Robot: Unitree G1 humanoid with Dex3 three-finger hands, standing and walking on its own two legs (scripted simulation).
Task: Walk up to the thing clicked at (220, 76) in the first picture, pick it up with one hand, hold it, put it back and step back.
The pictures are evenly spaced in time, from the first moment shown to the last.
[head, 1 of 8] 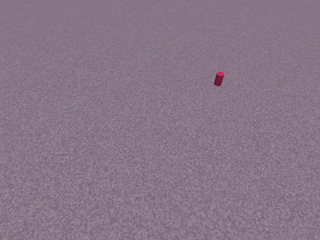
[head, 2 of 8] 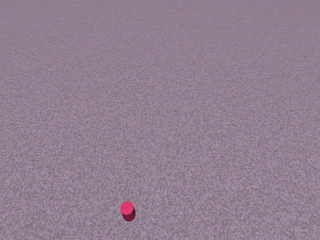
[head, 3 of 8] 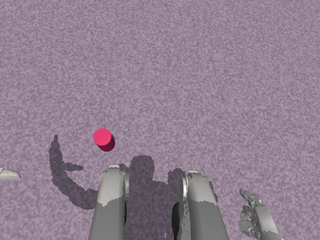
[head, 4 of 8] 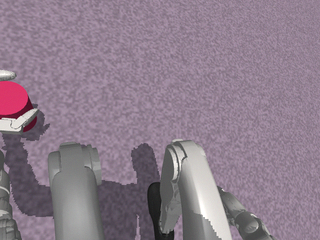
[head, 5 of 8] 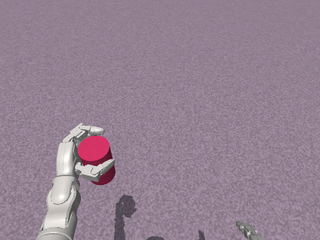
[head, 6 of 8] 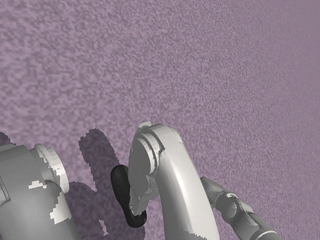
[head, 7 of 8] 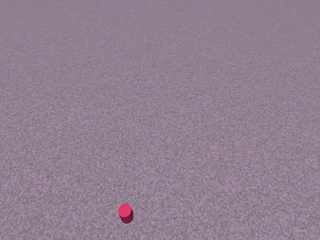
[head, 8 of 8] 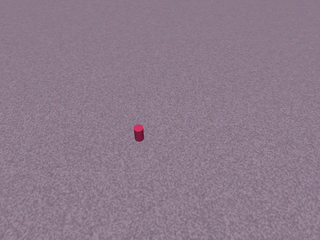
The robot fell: no
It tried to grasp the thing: yes
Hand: left
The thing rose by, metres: 0.69
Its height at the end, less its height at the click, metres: +0.00
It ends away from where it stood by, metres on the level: 0.01
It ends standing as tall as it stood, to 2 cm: yes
